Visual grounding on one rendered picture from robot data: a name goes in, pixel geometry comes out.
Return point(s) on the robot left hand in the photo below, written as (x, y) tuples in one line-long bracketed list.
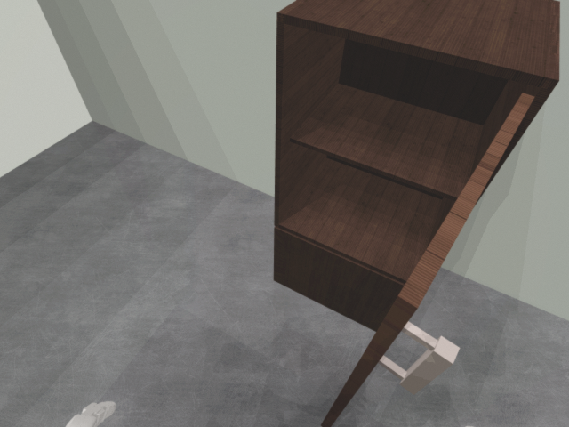
[(93, 415)]

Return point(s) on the handle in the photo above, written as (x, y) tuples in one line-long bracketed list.
[(440, 355)]

